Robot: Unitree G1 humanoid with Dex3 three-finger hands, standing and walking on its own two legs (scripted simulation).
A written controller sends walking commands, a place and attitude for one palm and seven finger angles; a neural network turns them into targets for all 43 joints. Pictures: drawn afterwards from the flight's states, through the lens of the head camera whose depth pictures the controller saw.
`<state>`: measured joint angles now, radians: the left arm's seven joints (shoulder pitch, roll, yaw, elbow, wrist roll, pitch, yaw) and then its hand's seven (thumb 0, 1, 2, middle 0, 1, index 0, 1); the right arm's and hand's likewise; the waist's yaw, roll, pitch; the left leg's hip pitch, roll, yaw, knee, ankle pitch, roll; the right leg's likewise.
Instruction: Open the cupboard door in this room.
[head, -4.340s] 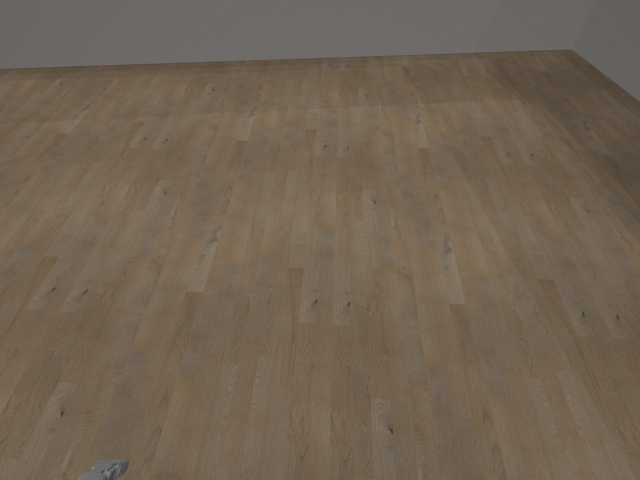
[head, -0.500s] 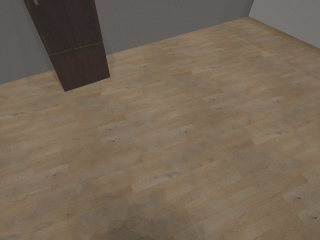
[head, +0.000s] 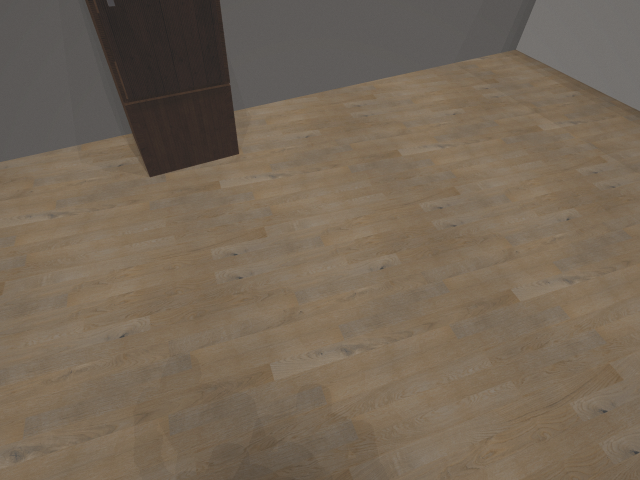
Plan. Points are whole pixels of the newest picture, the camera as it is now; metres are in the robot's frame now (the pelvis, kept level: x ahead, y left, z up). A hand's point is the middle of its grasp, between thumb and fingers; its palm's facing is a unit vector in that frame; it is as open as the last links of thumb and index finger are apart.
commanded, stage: stand and wait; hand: left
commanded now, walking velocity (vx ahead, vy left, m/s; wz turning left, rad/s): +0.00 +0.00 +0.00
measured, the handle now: out of the picture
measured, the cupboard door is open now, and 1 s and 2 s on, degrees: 0 0 0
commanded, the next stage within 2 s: turn or walk to find it in 0.78 s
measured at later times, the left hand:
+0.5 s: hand out of the picture -0.02 +0.15 -0.18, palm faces +0.02 -0.99 -0.16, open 7.4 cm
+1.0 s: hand out of the picture +0.00 +0.15 -0.18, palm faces +0.06 -0.98 -0.18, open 7.3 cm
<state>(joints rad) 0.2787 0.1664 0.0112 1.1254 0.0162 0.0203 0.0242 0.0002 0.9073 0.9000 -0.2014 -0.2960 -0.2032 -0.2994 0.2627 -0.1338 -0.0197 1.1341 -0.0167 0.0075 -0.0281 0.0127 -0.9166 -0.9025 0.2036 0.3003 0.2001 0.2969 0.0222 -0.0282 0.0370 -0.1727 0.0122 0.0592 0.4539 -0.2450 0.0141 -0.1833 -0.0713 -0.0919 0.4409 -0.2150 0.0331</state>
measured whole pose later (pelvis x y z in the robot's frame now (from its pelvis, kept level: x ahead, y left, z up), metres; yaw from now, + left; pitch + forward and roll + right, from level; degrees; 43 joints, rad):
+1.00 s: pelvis +0.00 -0.02 +0.00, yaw +1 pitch -1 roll +0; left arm 0.28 0.13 0.02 1.11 0.02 0.00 0.03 0.00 0.91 0.90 -0.20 -0.30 -0.20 -0.30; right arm 0.31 -0.13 -0.02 1.13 -0.02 0.00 -0.02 0.01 -0.91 -0.90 0.20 0.30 0.20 0.30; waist 0.00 0.00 0.04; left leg -0.22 0.03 0.04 0.48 -0.25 -0.01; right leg -0.23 -0.06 -0.11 0.49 -0.24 0.01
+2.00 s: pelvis +0.01 -0.02 +0.01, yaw +1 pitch -2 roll +0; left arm 0.13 0.33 0.02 1.11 0.02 -0.02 -0.01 0.00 0.90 0.90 -0.20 -0.30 -0.21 -0.30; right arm 0.13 -0.34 -0.01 1.11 -0.02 -0.01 0.00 0.01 -0.90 -0.90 0.21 0.30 0.20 0.30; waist 0.01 0.01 0.04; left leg -0.11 0.04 0.04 0.34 -0.19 -0.02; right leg -0.12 -0.04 -0.11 0.33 -0.18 0.00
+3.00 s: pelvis +0.02 -0.02 +0.01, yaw +2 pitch -2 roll +0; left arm 0.13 0.31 0.00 1.11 0.01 -0.01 -0.01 0.00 0.90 0.90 -0.21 -0.30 -0.21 -0.30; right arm 0.12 -0.31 0.01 1.10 -0.01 -0.01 0.00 0.01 -0.90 -0.90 0.21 0.30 0.20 0.30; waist 0.01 0.01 0.06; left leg -0.09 0.02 0.03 0.35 -0.22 -0.01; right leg -0.09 -0.05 -0.13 0.35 -0.21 0.01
